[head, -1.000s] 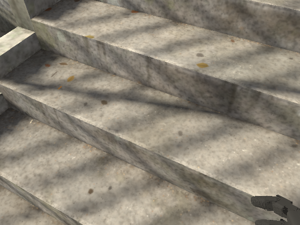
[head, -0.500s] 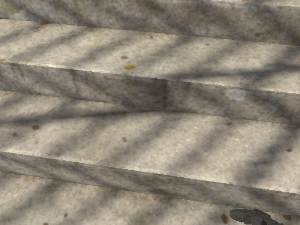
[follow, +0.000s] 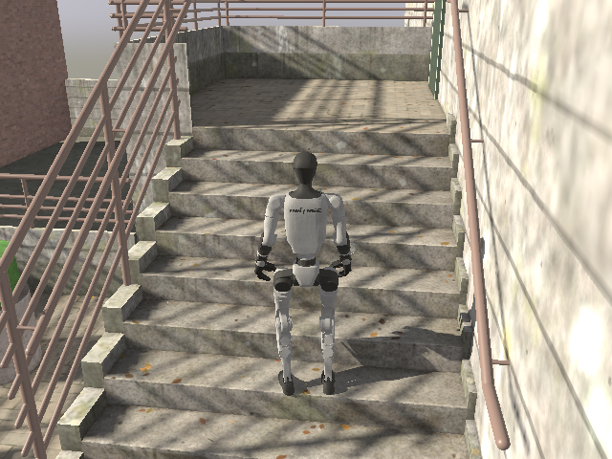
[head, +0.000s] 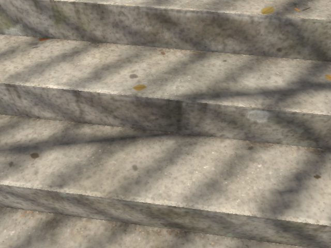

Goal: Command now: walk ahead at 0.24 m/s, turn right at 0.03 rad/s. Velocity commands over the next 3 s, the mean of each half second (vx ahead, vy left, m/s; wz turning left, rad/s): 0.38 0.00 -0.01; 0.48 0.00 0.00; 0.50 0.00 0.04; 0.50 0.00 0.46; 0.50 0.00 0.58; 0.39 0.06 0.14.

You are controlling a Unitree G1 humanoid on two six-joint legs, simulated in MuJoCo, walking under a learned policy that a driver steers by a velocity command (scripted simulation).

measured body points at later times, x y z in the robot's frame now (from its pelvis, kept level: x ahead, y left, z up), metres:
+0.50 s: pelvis +0.19 +0.01 +0.01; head +0.19 +0.02 +0.46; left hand +0.00 +0.15 -0.12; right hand +0.47 -0.10 -0.03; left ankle +0.33 +0.12 -0.53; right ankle -0.02 -0.12 -0.72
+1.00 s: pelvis +0.46 +0.05 +0.19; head +0.46 +0.05 +0.64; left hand +0.71 +0.18 +0.11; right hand +0.33 -0.09 +0.04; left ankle +0.34 +0.13 -0.55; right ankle +0.62 -0.07 -0.31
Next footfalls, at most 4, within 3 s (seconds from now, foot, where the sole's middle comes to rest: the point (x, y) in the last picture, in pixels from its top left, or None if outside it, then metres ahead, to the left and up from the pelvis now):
0.52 left None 0.38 0.13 -0.59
1.04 right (193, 173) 0.65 -0.06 -0.42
1.56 left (130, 73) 0.98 0.17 -0.25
2.12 right None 1.28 0.06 -0.08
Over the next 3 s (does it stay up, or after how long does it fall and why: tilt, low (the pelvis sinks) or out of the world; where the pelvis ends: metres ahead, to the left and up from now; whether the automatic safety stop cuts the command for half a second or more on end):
stays up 1.47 0.42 0.69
